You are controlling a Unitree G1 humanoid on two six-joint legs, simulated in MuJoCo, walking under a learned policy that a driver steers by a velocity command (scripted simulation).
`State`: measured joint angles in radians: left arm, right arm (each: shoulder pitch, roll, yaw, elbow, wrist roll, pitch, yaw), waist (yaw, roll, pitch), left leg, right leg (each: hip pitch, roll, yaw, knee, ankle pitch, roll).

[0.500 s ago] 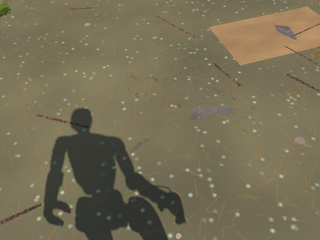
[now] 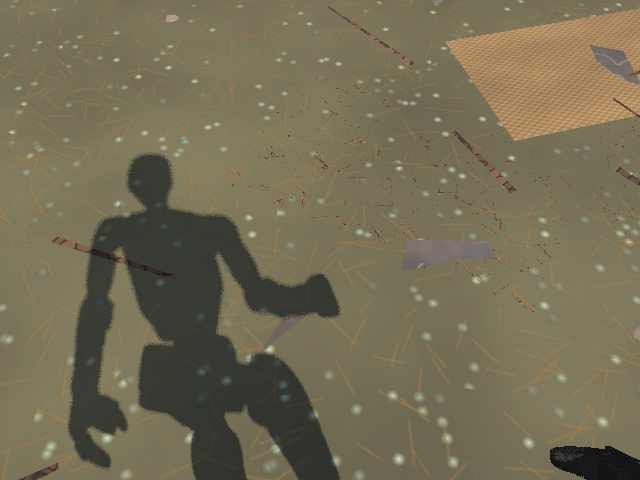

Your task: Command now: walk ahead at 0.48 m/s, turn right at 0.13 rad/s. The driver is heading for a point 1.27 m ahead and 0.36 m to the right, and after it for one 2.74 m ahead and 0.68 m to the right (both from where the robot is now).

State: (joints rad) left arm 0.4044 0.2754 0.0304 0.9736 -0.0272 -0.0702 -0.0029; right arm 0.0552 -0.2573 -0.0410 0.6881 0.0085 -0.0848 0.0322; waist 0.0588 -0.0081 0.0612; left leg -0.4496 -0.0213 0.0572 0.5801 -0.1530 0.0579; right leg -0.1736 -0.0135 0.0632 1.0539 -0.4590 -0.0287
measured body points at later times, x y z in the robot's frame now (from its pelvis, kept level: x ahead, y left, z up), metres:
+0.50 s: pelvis +0.29 -0.05 -0.01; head +0.33 -0.07 +0.44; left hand +0.54 +0.15 -0.09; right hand +0.25 -0.33 -0.14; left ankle +0.11 +0.10 -0.69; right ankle +0.38 -0.15 -0.72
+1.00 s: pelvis +0.59 -0.11 +0.00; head +0.61 -0.12 +0.45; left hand +0.76 +0.13 -0.12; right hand +0.66 -0.42 -0.08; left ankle +0.73 -0.06 -0.72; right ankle +0.39 -0.15 -0.69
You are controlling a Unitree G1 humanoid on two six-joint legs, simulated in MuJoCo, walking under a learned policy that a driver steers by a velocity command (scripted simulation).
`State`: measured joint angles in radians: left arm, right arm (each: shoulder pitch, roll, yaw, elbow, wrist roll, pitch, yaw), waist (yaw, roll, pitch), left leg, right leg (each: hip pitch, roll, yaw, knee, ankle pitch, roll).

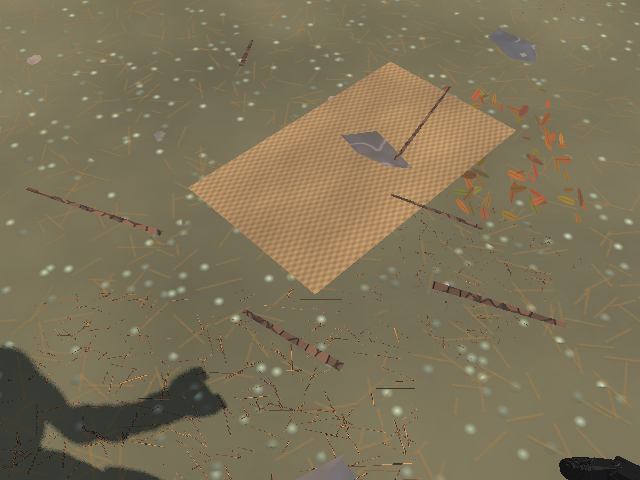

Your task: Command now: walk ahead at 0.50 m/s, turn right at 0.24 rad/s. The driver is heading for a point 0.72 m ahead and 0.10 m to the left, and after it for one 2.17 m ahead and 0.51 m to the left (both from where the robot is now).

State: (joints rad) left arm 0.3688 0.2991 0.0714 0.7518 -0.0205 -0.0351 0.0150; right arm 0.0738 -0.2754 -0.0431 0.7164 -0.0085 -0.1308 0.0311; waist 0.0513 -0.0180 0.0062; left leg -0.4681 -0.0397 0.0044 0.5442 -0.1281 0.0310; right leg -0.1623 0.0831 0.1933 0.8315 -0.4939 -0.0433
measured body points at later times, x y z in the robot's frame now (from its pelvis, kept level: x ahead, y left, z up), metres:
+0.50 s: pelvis +0.27 -0.04 +0.00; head +0.30 -0.05 +0.45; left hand +0.52 +0.18 -0.06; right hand +0.24 -0.32 -0.13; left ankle +0.11 +0.11 -0.70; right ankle +0.37 -0.14 -0.72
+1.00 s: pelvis +0.53 -0.01 +0.00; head +0.57 +0.01 +0.45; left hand +0.49 +0.28 -0.13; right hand +0.79 -0.19 -0.09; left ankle +0.64 +0.11 -0.72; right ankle +0.37 -0.14 -0.72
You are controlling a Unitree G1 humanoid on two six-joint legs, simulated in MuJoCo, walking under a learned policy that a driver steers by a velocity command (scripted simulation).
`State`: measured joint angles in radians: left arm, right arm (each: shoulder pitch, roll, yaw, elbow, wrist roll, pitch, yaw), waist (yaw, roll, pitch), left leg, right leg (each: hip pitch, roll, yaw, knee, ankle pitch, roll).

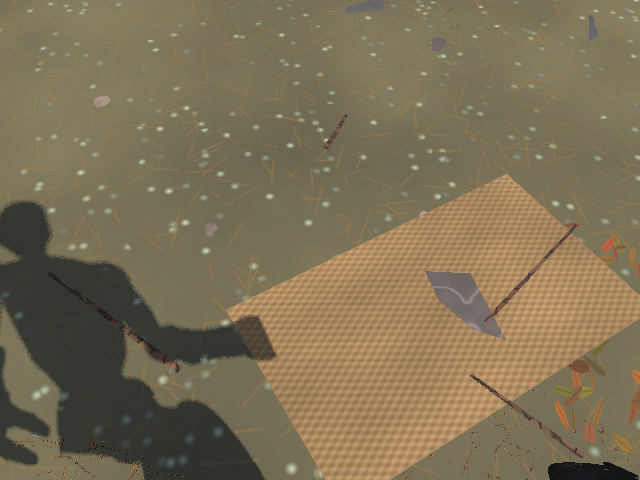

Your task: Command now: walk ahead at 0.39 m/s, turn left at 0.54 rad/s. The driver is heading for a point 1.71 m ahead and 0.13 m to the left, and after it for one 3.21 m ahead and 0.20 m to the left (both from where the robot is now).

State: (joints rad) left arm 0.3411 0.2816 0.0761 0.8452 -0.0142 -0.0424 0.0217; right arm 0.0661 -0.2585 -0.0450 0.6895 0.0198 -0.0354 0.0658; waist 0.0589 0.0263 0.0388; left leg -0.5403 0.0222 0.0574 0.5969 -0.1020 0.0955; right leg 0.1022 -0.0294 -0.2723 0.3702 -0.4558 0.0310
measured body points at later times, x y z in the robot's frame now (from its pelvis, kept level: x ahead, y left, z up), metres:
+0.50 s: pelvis +0.18 -0.01 +0.01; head +0.21 +0.00 +0.46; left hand +0.28 +0.30 -0.08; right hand +0.39 -0.24 -0.09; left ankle +0.13 +0.09 -0.72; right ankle +0.28 -0.11 -0.72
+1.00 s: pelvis +0.20 +0.02 +0.01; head +0.20 +0.03 +0.46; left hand +0.23 +0.30 -0.11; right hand +0.38 -0.19 -0.10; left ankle +0.14 +0.13 -0.72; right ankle +0.28 -0.11 -0.72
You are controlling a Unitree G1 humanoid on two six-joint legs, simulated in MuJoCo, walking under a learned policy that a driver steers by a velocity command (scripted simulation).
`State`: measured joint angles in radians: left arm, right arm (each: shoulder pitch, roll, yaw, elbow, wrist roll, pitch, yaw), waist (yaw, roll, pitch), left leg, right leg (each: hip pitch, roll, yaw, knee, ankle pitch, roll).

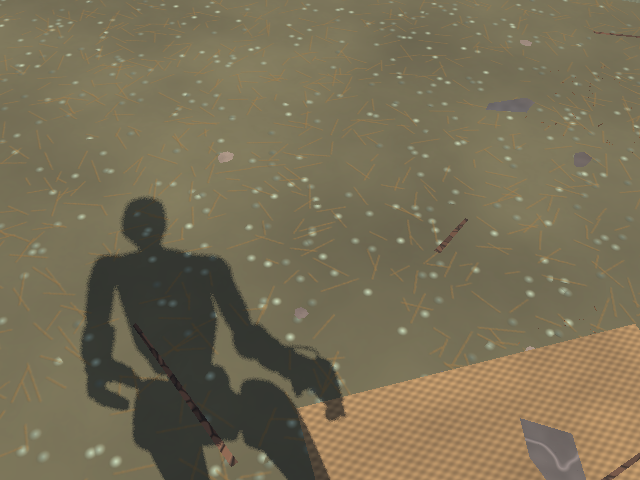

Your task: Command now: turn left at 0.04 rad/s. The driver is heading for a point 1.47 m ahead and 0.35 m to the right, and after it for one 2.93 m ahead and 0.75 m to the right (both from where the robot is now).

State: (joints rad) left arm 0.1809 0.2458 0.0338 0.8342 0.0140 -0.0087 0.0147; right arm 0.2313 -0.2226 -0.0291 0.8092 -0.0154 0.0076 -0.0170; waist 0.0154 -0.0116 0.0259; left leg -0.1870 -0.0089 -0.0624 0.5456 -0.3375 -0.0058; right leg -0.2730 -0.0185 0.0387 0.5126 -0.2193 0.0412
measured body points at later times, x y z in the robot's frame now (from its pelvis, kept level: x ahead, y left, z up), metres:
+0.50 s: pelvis +0.01 +0.01 +0.00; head +0.02 +0.01 +0.45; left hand +0.07 +0.27 -0.14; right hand +0.06 -0.25 -0.14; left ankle -0.03 +0.13 -0.73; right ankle +0.04 -0.15 -0.73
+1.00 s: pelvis +0.01 +0.00 +0.00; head +0.02 +0.01 +0.45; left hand +0.03 +0.26 -0.15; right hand +0.01 -0.24 -0.15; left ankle -0.03 +0.13 -0.73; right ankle +0.04 -0.15 -0.73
